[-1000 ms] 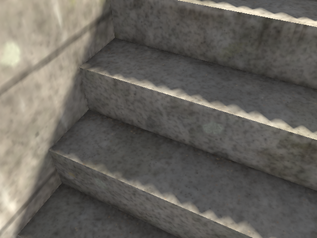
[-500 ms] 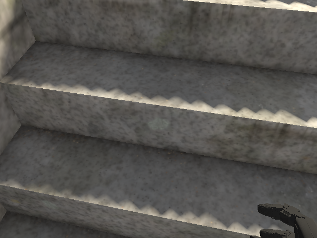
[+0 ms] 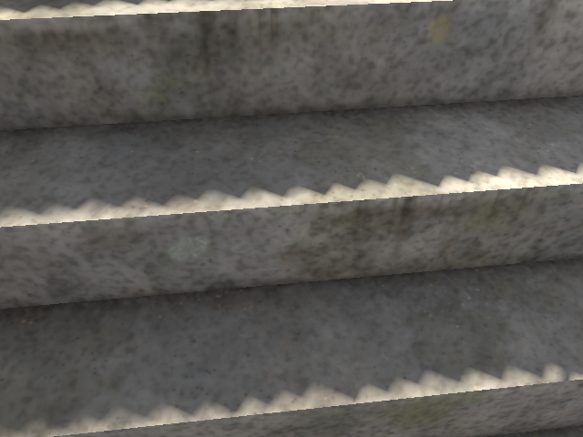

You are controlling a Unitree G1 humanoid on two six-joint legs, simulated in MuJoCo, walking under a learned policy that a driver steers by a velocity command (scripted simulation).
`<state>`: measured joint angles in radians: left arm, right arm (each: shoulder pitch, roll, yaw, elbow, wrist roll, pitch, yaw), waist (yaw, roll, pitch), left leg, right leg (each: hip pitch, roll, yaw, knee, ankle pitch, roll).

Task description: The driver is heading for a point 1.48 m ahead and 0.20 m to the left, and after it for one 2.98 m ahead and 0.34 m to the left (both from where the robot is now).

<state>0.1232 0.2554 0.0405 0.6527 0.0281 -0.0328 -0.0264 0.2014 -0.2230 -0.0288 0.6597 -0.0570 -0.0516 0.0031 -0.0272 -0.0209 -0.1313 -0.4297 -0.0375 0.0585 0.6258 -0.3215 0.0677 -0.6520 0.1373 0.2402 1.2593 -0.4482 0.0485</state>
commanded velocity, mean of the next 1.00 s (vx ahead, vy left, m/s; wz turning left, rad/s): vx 0.00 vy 0.00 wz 0.16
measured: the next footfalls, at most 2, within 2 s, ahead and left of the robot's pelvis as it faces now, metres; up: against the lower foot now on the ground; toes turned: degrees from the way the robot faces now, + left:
right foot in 0.30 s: +0.05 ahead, -0.14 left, +0.00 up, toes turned -9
left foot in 0.80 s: +0.04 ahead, +0.10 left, +0.00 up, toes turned +4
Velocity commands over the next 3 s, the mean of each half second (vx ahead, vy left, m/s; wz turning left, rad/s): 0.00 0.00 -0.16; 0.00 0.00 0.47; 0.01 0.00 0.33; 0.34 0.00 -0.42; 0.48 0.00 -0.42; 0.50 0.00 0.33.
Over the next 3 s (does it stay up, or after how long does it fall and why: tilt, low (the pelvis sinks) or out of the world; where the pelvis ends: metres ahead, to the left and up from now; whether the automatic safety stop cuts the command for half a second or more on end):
stays up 0.64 -0.02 0.47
